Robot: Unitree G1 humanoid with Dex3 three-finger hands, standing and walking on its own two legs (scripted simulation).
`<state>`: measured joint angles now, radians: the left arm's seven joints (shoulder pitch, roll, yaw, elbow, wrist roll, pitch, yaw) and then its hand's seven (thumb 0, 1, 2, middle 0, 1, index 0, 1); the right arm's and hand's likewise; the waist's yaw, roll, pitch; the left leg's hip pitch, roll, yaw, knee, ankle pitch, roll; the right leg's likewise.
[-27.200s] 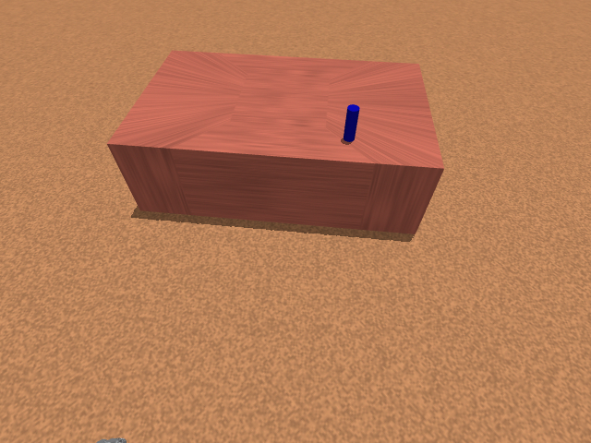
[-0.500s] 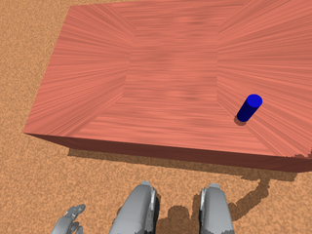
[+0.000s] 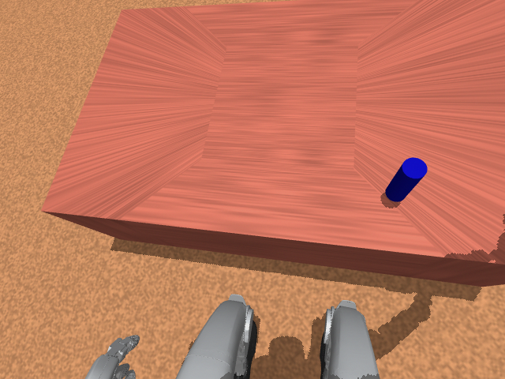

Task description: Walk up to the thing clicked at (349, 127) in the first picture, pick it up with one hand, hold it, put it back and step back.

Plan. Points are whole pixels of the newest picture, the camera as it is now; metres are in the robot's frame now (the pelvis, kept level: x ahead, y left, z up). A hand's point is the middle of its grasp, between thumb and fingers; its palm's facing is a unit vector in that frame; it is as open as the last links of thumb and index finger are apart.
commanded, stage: go down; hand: right
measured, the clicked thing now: (404, 181) +0.48 -0.22 -0.20
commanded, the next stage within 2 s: home in 1.86 s
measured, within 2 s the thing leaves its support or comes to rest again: neither
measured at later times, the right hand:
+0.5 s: hand out of the picture +0.43 -0.41 +0.06, palm faces +0.27 +0.96 -0.01, open 16.8 cm
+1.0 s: hand out of the picture +0.43 -0.42 +0.07, palm faces +0.28 +0.96 -0.01, open 16.9 cm
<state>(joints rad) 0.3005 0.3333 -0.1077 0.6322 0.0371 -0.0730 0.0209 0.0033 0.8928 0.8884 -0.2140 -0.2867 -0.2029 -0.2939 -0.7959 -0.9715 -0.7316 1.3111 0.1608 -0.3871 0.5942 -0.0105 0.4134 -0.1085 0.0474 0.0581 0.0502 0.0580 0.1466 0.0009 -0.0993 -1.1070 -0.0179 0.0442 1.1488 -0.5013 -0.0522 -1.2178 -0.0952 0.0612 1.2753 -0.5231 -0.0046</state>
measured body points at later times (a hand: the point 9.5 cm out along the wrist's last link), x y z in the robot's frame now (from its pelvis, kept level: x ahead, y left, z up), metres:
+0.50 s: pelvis +0.00 +0.00 +0.00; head +0.17 -0.06 +0.41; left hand +0.07 +0.28 -0.09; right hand +0.41 -0.46 +0.07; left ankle +0.02 +0.16 -0.63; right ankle +0.03 -0.11 -0.63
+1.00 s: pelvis +0.00 +0.00 -0.01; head +0.17 -0.06 +0.40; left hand +0.08 +0.29 -0.09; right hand +0.41 -0.47 +0.07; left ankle +0.02 +0.16 -0.63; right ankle +0.03 -0.11 -0.63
